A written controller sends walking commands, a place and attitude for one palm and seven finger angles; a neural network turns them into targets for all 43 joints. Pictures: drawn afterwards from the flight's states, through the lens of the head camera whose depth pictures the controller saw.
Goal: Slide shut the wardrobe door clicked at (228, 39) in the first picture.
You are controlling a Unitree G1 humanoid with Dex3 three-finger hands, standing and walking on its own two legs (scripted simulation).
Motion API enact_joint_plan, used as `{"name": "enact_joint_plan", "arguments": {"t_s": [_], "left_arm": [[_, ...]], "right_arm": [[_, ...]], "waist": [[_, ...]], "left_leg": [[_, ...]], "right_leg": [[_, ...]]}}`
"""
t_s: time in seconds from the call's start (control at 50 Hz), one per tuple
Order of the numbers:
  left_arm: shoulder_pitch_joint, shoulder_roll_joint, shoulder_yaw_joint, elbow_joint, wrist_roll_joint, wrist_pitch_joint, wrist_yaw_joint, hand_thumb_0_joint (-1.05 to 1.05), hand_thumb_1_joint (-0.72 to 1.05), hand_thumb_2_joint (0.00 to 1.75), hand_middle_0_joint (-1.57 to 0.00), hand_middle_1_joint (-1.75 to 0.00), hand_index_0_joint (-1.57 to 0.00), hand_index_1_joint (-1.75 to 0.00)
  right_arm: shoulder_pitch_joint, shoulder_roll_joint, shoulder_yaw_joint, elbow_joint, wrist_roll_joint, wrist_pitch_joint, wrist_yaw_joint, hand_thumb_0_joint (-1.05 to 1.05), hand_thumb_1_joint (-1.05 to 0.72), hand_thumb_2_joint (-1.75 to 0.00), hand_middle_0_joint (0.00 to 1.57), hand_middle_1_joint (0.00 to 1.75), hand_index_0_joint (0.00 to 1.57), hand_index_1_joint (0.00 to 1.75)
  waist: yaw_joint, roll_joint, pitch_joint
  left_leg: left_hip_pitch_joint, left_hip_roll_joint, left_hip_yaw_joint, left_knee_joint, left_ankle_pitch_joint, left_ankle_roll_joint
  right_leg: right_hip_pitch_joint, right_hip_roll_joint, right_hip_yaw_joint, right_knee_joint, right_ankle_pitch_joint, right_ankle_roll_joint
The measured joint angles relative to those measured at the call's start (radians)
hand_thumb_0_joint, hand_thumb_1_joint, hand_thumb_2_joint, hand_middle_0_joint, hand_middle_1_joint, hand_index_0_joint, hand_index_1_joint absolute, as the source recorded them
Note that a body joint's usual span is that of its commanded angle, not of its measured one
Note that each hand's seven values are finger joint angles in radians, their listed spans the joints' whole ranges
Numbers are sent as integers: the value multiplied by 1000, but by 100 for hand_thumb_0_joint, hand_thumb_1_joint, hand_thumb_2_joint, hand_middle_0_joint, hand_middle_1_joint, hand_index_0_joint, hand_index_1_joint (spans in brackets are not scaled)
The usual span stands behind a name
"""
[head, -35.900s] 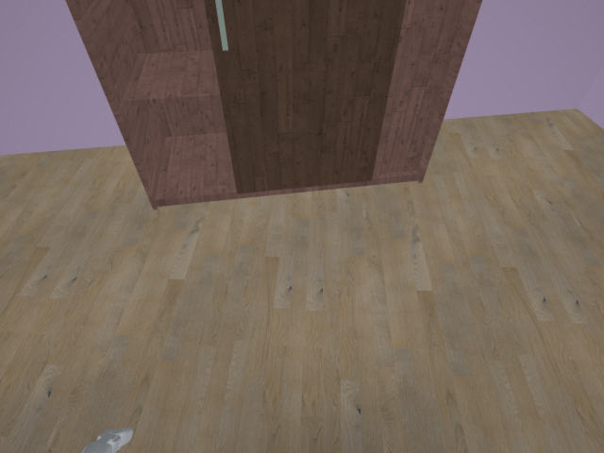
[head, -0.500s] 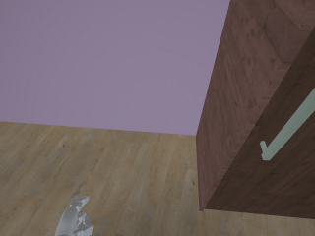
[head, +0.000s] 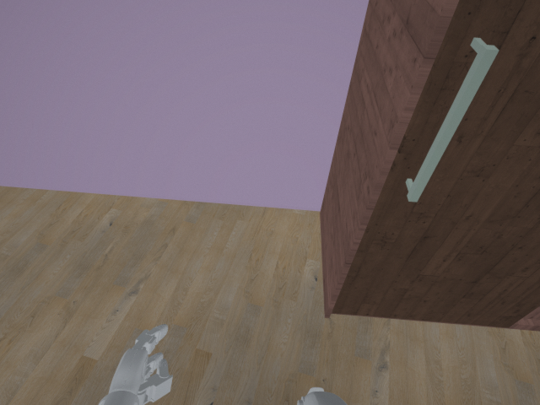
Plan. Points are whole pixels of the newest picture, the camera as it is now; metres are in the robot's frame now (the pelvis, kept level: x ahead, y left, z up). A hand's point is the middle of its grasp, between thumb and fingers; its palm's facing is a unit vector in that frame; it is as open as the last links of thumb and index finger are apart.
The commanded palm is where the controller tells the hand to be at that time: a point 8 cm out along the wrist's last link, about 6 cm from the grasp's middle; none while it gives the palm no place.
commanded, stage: stop stepping back and stand still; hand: right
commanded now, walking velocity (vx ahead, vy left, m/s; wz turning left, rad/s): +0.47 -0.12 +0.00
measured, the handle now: (440, 132) +0.56 -0.29 +0.14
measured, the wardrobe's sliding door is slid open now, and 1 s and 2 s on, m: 0.00 0.00 0.00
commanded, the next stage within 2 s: let the arm hang, fingers relaxed in 0.60 s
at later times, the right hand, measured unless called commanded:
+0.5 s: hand out of the picture +0.12 -0.29 +0.19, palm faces +0.54 +0.68 -0.49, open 7.4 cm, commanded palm +0.07 -0.32 +0.18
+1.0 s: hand out of the picture +0.02 -0.20 -0.16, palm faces +0.06 +0.98 -0.19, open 7.1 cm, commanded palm none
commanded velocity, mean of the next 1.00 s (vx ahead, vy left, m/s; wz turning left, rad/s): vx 0.10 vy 0.02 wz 0.00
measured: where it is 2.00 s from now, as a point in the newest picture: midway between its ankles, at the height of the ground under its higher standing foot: outside the picture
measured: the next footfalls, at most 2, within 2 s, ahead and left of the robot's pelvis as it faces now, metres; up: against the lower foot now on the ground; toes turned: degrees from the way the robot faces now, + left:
right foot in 0.18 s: -0.02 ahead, -0.15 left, +0.00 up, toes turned -8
left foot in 0.46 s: +0.01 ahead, +0.07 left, +0.00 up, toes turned -3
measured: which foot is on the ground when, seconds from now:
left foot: down 0.00-0.20, up 0.22-0.44, down 0.46-1.00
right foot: up 0.00-0.16, down 0.18-0.46, up 0.48-0.72, down 0.74-1.00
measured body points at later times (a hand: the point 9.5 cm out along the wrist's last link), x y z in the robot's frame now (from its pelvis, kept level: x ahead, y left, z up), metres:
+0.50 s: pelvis -0.06 -0.01 -0.01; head -0.08 +0.01 +0.44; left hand +0.09 +0.20 -0.11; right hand +0.09 -0.32 +0.21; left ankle -0.03 +0.08 -0.73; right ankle -0.06 -0.14 -0.72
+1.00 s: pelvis -0.05 -0.03 -0.01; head -0.02 -0.02 +0.44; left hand +0.07 +0.22 -0.14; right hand +0.02 -0.25 -0.14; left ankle -0.03 +0.07 -0.73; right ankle -0.04 -0.15 -0.73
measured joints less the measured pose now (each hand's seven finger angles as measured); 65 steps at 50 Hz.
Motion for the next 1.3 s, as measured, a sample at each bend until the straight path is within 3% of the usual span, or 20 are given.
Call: {"name": "enact_joint_plan", "arguments": {"t_s": [0.06, 0.18, 0.22, 0.26, 0.32, 0.44, 0.5, 0.58, 0.64, 0.7, 0.72, 0.76, 0.82, 0.86, 0.9, 0.96, 1.0, 1.04, 1.1, 1.3], "left_arm": [[67, 25, 14, 30, -3, 18, 14, 2, 90, 90, -21, -30, -20, -30], [139, 94, 63, 62, 6, 19, 46, 2, 90, 90, -21, -30, -20, -30], [121, 86, 73, 64, 7, 22, 53, 2, 90, 90, -20, -30, -20, -30], [109, 65, 69, 49, 10, 14, 54, 2, 90, 90, -20, -29, -20, -30], [114, 21, 56, 33, 13, -17, 42, 2, 90, 90, -20, -29, -20, -30], [113, -29, 10, 14, 10, -24, 25, 2, 90, 90, -20, -30, -20, -30], [78, -21, 9, 22, 9, -1, 20, 2, 90, 90, -21, -30, -20, -30], [47, 9, 16, 60, 3, 21, 8, 2, 90, 90, -21, -30, -20, -30], [41, 19, 16, 52, 4, 25, 12, 2, 90, 90, -21, -30, -20, -30], [39, 31, 24, 31, 11, 13, 23, 2, 90, 90, -21, -30, -20, -30], [37, 45, 36, 46, 17, -14, 3, 2, 90, 90, -21, -30, -20, -30], [22, 88, 51, 77, 21, -5, -37, 1, 90, 90, -21, -30, -20, -30], [-25, 110, 47, 111, 42, 51, -52, 1, 90, 90, -20, -30, -20, -30], [-37, 104, 34, 113, 51, 60, -51, 1, 90, 90, -20, -29, -20, -30], [-38, 89, 21, 124, 46, 71, -52, 1, 90, 90, -20, -29, -20, -30], [-23, 67, 22, 165, 33, 103, -52, 1, 90, 90, -20, -29, -20, -30], [-3, 49, 23, 203, 28, 119, -49, 1, 91, 90, -20, -29, -20, -30], [13, 32, 20, 247, 25, 126, -49, 1, 91, 90, -20, -29, -20, -30], [29, 9, 13, 314, 27, 125, -45, 1, 91, 90, -20, -29, -20, -30], [45, 1, 16, 431, 23, 114, -40, 1, 90, 90, -20, -29, -20, -30]], "right_arm": [[36, -2, -12, 28, -6, -17, -3, 1, -88, -90, 22, 30, 22, 30], [-84, 30, -1, 138, -35, -36, -30, 1, -88, -90, 22, 30, 21, 30], [-101, 47, -5, 144, -34, -28, -41, 1, -89, -90, 21, 30, 21, 30], [-70, 57, -14, 133, -37, -23, -45, 1, -89, -90, 21, 30, 21, 30], [-35, 43, -14, 90, -48, -25, -37, 2, -89, -90, 21, 30, 21, 30], [-21, -10, -44, 45, -52, -71, -38, 1, -89, -90, 21, 30, 21, 30], [-56, -7, -38, 100, -53, -65, -28, 1, -89, -90, 21, 30, 21, 30], [-91, 54, 9, 178, -43, -53, -8, 1, -89, -90, 21, 30, 21, 30], [-71, 72, 21, 172, -42, -47, -4, 1, -89, -90, 21, 30, 21, 30], [-62, 63, 27, 105, -41, -47, -10, 1, -88, -90, 22, 30, 21, 30], [-76, 55, 43, 126, -62, -65, -2, 1, -89, -90, 22, 30, 21, 30], [-151, 45, 112, 288, -84, -31, 52, 1, -89, -90, 21, 30, 21, 30], [-259, 84, 217, 654, -90, 97, 110, 0, -90, -90, 20, 30, 20, 30], [-301, 119, 286, 873, -89, 150, 136, 0, -90, -90, 20, 30, 20, 29], [-309, 155, 350, 1036, -91, 161, 152, 1, -90, -90, 20, 30, 20, 29], [-289, 228, 432, 1225, -91, 162, 168, 1, -91, -90, 20, 30, 20, 29], [-278, 252, 412, 1293, -75, 147, 149, -1, -95, -90, 21, 30, 21, 30], [-286, 227, 404, 1346, -76, 138, 145, -3, -99, -90, 22, 30, 21, 30], [-301, 193, 396, 1434, -75, 149, 141, -3, -99, -90, 22, 30, 21, 30], [-305, 171, 400, 1618, -79, 143, 139, 0, -92, -90, 21, 30, 20, 29]], "waist": [[11, 19, -61], [38, 10, -99], [46, 43, -67], [51, 52, -48], [66, 44, -39], [43, 4, -44], [23, -33, -25], [4, -42, -3], [10, -12, 13], [10, 15, 34], [9, 12, 27], [4, -7, -5], [24, -11, -8], [42, -5, 13], [43, 12, 41], [51, 12, 74], [37, 20, 85], [21, 34, 100], [4, 53, 107], [2, 9, 71]], "left_leg": [[0, 18, -1, -40, 32, -9], [-67, 37, 57, 36, 20, -20], [-108, 52, 23, 135, -57, -6], [-160, 30, 4, 275, -124, 3], [-199, 5, 24, 386, -109, 5], [-72, -11, 83, 87, -81, 9], [-77, -19, 83, 64, 38, 52], [-48, -11, 79, 37, 36, 50], [-24, -3, 74, -4, 54, 43], [-15, -4, 80, -6, 49, 36], [-31, -4, 85, 18, 36, 31], [-108, 4, 76, 132, -41, 10], [-202, 8, -13, 317, -180, -12], [-196, 8, -42, 292, -152, -18], [-157, 7, -51, 206, -14, 5], [-111, -8, -31, 176, -38, 22], [-82, -21, -17, 126, -25, 24], [-57, -30, -9, 84, 0, 23], [-18, -29, -15, 16, 37, 14], [43, -8, -41, -141, 126, -11]], "right_leg": [[48, -11, -30, 85, 12, -2], [322, -79, -49, -287, -90, -53], [327, -51, -64, -292, -49, -42], [343, -50, -86, -301, -29, -40], [369, -56, -81, -353, 6, -47], [345, -76, -79, -335, 1, -33], [264, -78, -64, -156, -121, -42], [168, -50, -48, 86, -103, -33], [179, -60, -64, 11, -67, -34], [249, -74, -65, -186, -19, -43], [266, -75, -61, -244, 38, -48], [248, -68, -53, -255, 4, -44], [211, -32, -73, -214, -22, -45], [216, -15, -81, -221, -10, -46], [228, -14, -93, -212, -17, -40], [253, -17, -58, -202, -95, -28], [271, -22, -36, -216, -103, -27], [301, -28, -27, -282, 21, -32], [341, -26, -33, -346, 46, -38], [412, -1, -60, -508, 118, -62]]}}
